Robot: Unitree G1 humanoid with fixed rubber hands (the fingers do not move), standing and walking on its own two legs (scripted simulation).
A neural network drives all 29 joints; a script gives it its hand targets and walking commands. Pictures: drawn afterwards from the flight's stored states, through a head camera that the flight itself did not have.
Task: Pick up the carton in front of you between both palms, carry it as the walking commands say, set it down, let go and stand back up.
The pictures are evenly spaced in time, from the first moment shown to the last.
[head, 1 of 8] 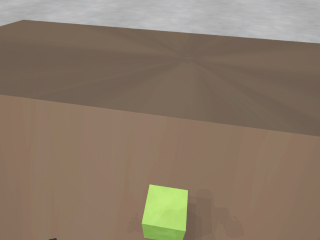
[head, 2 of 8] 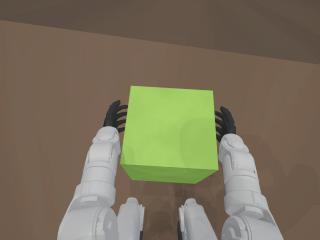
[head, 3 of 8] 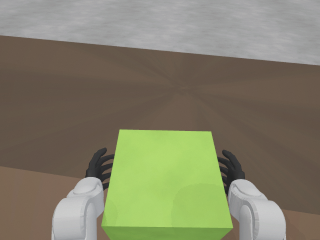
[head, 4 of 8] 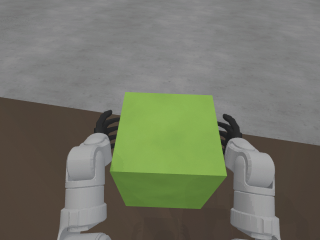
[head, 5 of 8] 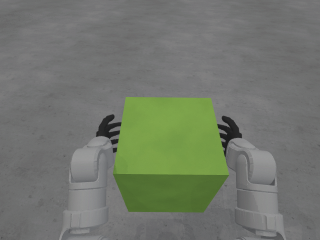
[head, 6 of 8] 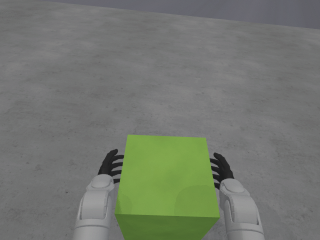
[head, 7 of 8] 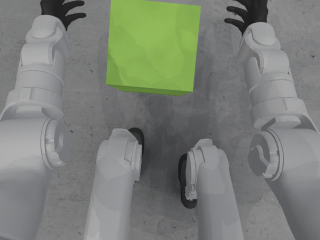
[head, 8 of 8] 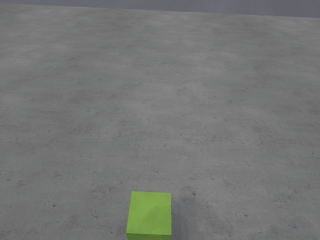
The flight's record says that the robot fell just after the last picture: no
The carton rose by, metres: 0.70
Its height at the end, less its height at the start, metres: -0.38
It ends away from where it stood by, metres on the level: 5.66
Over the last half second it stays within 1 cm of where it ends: yes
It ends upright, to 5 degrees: yes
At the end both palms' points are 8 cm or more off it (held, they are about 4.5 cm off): yes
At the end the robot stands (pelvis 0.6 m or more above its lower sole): yes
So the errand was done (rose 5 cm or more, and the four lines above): yes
